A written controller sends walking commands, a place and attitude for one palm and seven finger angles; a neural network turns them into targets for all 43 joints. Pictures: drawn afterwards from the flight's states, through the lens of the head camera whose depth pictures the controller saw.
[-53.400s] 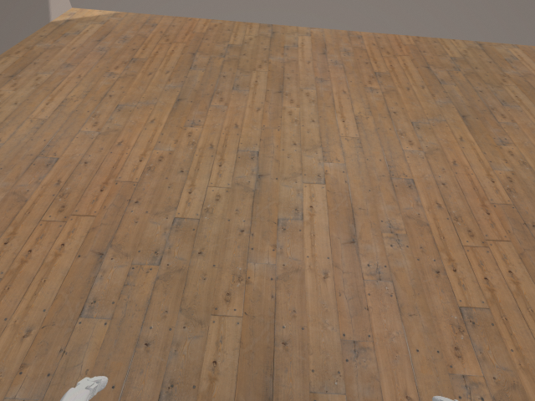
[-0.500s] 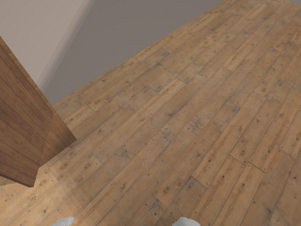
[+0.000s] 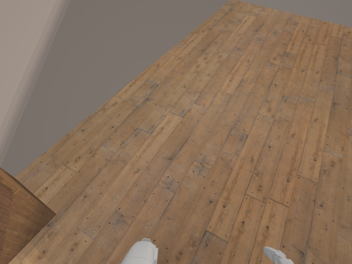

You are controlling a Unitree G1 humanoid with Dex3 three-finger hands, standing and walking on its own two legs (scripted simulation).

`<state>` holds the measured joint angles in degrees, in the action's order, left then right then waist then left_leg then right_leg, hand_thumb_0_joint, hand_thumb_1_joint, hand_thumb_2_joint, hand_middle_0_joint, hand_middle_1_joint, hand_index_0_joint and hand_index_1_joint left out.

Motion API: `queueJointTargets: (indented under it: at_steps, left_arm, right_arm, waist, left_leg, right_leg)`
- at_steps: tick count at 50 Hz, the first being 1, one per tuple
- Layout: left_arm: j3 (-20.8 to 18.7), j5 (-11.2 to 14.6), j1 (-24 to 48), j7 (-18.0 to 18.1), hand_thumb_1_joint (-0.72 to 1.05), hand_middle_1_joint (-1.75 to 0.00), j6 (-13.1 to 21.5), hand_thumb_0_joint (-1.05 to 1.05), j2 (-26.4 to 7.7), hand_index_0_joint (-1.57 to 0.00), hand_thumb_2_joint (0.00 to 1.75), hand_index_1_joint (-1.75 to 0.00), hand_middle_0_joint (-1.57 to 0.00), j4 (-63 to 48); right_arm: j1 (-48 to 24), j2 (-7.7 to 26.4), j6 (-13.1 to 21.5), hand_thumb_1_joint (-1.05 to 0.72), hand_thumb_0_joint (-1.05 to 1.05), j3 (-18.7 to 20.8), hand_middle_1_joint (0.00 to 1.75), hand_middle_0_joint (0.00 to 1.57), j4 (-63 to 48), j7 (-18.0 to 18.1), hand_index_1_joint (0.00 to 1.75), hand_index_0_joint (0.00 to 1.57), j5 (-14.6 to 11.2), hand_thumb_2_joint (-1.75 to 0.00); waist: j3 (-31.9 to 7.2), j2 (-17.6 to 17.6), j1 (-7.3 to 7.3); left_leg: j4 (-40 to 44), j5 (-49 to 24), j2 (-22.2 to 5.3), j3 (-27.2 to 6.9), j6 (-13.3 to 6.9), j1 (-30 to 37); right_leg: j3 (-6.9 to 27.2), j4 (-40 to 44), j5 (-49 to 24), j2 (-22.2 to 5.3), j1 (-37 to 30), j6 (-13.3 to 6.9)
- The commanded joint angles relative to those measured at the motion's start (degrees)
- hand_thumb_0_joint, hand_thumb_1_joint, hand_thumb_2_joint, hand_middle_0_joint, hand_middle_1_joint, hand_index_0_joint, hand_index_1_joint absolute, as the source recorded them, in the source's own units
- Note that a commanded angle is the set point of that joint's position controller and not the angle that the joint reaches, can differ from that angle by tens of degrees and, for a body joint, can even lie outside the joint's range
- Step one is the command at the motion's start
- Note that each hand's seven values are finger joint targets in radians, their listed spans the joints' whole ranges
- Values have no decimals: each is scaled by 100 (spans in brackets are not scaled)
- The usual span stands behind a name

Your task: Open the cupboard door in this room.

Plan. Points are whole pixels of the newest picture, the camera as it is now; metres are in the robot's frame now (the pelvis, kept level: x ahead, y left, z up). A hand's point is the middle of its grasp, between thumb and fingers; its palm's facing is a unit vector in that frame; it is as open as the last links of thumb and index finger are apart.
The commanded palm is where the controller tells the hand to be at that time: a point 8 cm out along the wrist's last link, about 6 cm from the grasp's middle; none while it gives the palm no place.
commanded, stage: walk to a spot facing it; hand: left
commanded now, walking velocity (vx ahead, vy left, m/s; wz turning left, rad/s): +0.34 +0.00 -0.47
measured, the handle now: out of the picture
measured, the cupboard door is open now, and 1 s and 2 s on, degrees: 49 49 49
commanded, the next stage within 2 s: turn to face it in 1.08 s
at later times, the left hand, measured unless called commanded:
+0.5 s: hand (139, 168) +0.40 +0.17 -0.16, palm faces -0.31 -0.93 -0.20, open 7.4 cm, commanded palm none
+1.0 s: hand (178, 150) +0.49 +0.05 -0.16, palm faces -0.32 -0.91 -0.25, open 7.2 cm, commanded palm none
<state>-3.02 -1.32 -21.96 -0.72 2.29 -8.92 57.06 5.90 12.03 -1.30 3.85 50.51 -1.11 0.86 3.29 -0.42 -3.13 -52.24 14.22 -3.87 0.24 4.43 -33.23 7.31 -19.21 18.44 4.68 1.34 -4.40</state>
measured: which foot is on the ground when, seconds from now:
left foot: up 0.00-0.10, down 0.12-0.64, up 0.66-1.00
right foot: down 0.00-0.12, up 0.14-0.62, down 0.64-1.00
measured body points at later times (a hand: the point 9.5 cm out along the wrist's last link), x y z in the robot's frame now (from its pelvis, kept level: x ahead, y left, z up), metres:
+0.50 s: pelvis +0.22 +0.03 +0.00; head +0.26 +0.01 +0.44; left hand +0.42 +0.22 -0.14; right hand +0.07 -0.18 -0.14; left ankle +0.14 +0.14 -0.74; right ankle +0.28 -0.12 -0.68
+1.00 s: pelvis +0.42 -0.13 +0.00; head +0.43 -0.15 +0.45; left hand +0.51 +0.10 -0.14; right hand +0.40 -0.38 -0.16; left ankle +0.57 -0.01 -0.67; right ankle +0.33 -0.11 -0.74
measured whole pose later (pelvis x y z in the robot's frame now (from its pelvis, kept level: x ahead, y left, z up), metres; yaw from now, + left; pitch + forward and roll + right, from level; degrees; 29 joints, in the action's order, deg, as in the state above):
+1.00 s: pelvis +0.42 -0.13 +0.00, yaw -24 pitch +1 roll +1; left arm -2.8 -0.3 -19.9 1.1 5.2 -9.6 61.1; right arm 8.8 11.2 -0.1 3.3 57.5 -0.1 0.5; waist 1.6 -0.9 -0.4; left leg -56.9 9.1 -5.9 2.6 2.0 -36.7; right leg -3.2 -15.7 16.2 6.4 0.3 -7.7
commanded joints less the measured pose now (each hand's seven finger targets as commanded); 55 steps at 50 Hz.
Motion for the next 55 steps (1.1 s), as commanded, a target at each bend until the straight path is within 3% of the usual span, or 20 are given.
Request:
queueJointTargets:
  at_steps: [1,2,4,5,6,7,8,10,14,21,26,28,30,31,32,33,36,40,45,55]
  left_arm:
    - [-334,-31,-189,139,90,-30,121,0,-1242,-20,90,-30,-20,-242]
    - [-336,-27,-144,141,90,-30,114,0,-1229,-20,90,-30,-20,-249]
    - [-354,38,150,130,90,-30,139,0,-1206,-20,90,-30,-20,-279]
    - [-360,64,185,99,90,-30,160,0,-1055,-20,90,-30,-20,-303]
    - [-314,159,-145,23,90,-30,155,0,-689,-20,90,-30,-20,-378]
    - [-280,118,85,14,90,-30,174,0,-753,-20,90,-30,-20,-481]
    - [-287,59,392,-32,90,-30,186,0,-777,-20,90,-30,-20,-583]
    - [-293,-29,514,-112,90,-30,106,0,-658,-20,90,-30,-20,-429]
    - [-203,-38,428,-195,90,-30,-145,0,-311,-20,90,-30,-20,-376]
    - [-91,-53,1637,-258,90,-30,-207,0,-173,-20,90,-30,-20,-710]
    - [-40,-7,2335,-252,90,-30,-167,0,-301,-20,90,-30,-20,-868]
    - [-76,1,1932,-209,90,-30,-136,0,-436,-20,90,-30,-20,-770]
    - [-167,-22,601,-135,90,-30,-35,0,-729,-20,90,-30,-20,-399]
    - [-313,-66,-272,-72,90,-30,30,0,-1230,-20,90,-30,-20,-143]
    - [-474,1,-804,22,90,-30,44,0,-1813,-20,90,-30,-20,-40]
    - [-457,125,-489,93,90,-30,15,0,-1901,-20,90,-30,-20,-92]
    - [-181,150,606,135,90,-30,82,0,-1029,-20,90,-30,-20,-266]
    - [-85,90,524,116,90,-30,286,0,-681,-20,90,-30,-20,-33]
    - [-52,106,-134,165,90,-30,357,0,-401,-20,90,-30,-20,239]
    - [65,31,-950,329,90,-30,369,0,-567,-20,90,-30,-20,744]
  right_arm:
    - [-811,371,358,-90,0,71,30,20,-806,35,30,20,-24,-90]
    - [-722,372,384,-90,0,65,30,20,-783,43,30,20,-24,-90]
    - [450,541,451,-90,0,96,30,20,-376,159,30,20,5,-90]
    - [1486,935,480,-90,0,200,30,20,-67,245,30,20,32,-90]
    - [2293,1666,534,-90,0,348,30,20,97,284,30,20,157,-90]
    - [2403,1636,481,-90,0,259,30,20,41,319,30,20,128,-90]
    - [1928,1464,451,-90,0,222,30,20,-70,303,30,20,124,-90]
    - [1146,734,529,-90,0,2,30,20,-174,276,30,20,109,-90]
    - [1492,446,674,-90,0,-117,30,20,169,325,30,20,68,-90]
    - [2142,362,650,-90,0,-163,30,20,587,292,30,20,79,-90]
    - [2580,548,588,-90,0,-185,30,20,874,299,30,20,135,-90]
    - [2537,743,565,-90,0,-162,30,20,919,304,30,20,125,-90]
    - [2213,862,534,-90,0,-131,30,20,846,282,30,20,73,-90]
    - [2181,734,554,-90,0,-152,30,20,758,214,30,20,-28,-90]
    - [2342,332,568,-90,0,-191,30,20,595,215,30,20,-114,-90]
    - [1812,524,524,-90,0,-130,30,20,484,206,30,20,-91,-90]
    - [1420,157,402,-90,0,-101,30,20,600,193,30,20,-20,-90]
    - [2047,-127,226,-90,0,-91,30,20,910,147,30,20,39,-90]
    - [1152,-116,194,-90,0,-33,30,20,686,122,30,20,-15,-90]
    - [-354,78,233,-90,0,-121,30,20,336,29,30,20,-51,-90]
  waist:
    - [133,735,-19]
    - [98,765,55]
    - [-363,420,650]
    - [-1043,-98,1047]
    - [-1862,-1919,1191]
    - [-1731,-1675,1157]
    - [-830,-862,960]
    - [-72,-882,477]
    - [-332,-842,255]
    - [155,-572,394]
    - [306,-555,567]
    - [-19,-633,342]
    - [-699,-470,-314]
    - [-1388,245,-679]
    - [-2086,1617,-675]
    - [-1619,1116,-575]
    - [-151,-72,171]
    - [-336,488,585]
    - [-327,802,366]
    - [396,367,263]
  left_leg:
    - [852,396,111,78,-143,-225]
    - [1194,416,190,120,-198,249]
    - [2280,-205,474,372,-327,2333]
    - [2406,-242,-118,-166,-473,4070]
    - [2808,99,-2167,-2681,-1131,5296]
    - [3625,310,-2659,-3663,-1442,4858]
    - [3764,284,-2634,-3303,-1624,4071]
    - [3872,37,-1997,-1835,-1139,2572]
    - [3653,-2616,-1329,55,-684,2771]
    - [3921,-2671,-1237,758,-799,3057]
    - [3710,-3872,-1489,1011,-898,3319]
    - [3064,-5243,-1603,1142,-886,3538]
    - [1403,-5532,-1385,1290,-656,3100]
    - [-160,-3697,-984,1525,-435,1724]
    - [-2361,1844,209,1293,-85,-88]
    - [-2984,1849,-5,283,-274,-585]
    - [-2171,538,-564,34,-227,-65]
    - [-1187,56,-435,204,-171,289]
    - [-731,-506,-291,238,-211,-477]
    - [622,-321,249,698,-499,-485]
  right_leg:
    - [1473,179,-2493,-1669,-286,-766]
    - [1437,9,-2785,-1612,-64,-704]
    - [966,-1030,-3629,-1122,816,-404]
    - [681,-2162,-2806,-763,1746,-172]
    - [-256,-4395,606,63,3102,186]
    - [-89,-5540,1287,-63,3563,203]
    - [-147,-5967,931,-496,3879,210]
    - [-347,-6143,73,-905,3766,296]
    - [-606,-5596,-500,-912,3668,403]
    - [-1021,-4059,-1421,-954,4178,380]
    - [-1421,-2360,-942,-742,3269,90]
    - [-1573,-2133,-475,-485,2523,-95]
    - [-1603,-1464,-587,-266,642,-300]
    - [-583,-1141,-738,-1154,-1258,-617]
    - [2606,-452,-1536,-2938,-2498,-1363]
    - [2670,29,-1540,-2985,-1944,-1387]
    - [790,375,-2314,-2183,531,-736]
    - [-192,545,-3173,-1523,689,-345]
    - [-331,457,-4629,-1381,-166,399]
    - [-474,299,-6264,-1674,-811,303]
